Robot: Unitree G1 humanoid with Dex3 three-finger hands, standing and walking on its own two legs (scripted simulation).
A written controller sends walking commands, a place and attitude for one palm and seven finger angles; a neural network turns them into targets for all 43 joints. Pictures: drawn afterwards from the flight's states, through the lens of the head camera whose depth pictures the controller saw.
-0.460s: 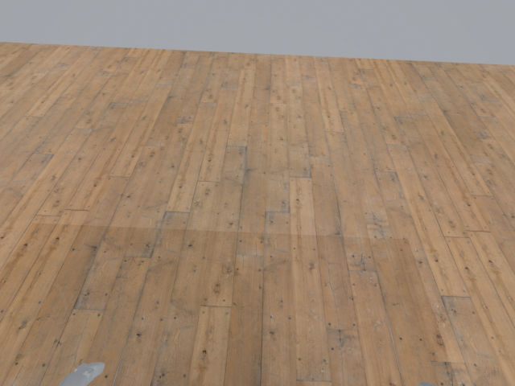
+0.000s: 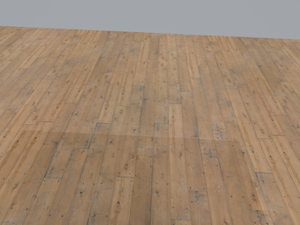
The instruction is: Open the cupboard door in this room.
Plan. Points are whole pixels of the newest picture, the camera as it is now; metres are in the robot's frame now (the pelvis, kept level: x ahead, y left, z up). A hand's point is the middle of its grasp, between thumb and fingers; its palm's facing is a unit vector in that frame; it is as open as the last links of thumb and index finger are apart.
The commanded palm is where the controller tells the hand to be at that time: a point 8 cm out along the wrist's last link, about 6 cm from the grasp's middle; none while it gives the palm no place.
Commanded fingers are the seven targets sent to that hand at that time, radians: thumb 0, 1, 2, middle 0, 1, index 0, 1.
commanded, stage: stand and wait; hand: left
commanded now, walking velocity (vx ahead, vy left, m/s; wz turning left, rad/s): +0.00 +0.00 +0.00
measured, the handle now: out of the picture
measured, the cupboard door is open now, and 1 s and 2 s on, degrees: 0 0 0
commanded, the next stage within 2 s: turn or walk to find it in 0.44 s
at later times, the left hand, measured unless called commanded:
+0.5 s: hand out of the picture +0.06 +0.24 -0.15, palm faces -0.03 -0.94 -0.34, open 7.4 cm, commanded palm none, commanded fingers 0.00 0.90 0.90 -0.20 -0.30 -0.20 -0.30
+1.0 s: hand out of the picture +0.00 +0.22 -0.18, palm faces +0.15 -0.96 -0.22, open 7.4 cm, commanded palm none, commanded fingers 0.00 0.90 0.90 -0.20 -0.30 -0.20 -0.30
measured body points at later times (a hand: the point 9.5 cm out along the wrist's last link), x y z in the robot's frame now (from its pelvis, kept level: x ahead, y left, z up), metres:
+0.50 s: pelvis -0.02 -0.01 +0.00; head -0.02 -0.01 +0.45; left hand +0.06 +0.29 -0.13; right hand +0.04 -0.31 -0.13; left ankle -0.01 +0.12 -0.74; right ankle +0.00 -0.12 -0.74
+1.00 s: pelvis -0.04 +0.01 +0.00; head +0.00 +0.04 +0.44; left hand +0.00 +0.27 -0.16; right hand +0.03 -0.22 -0.15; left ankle -0.01 +0.12 -0.74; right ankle -0.05 -0.13 -0.68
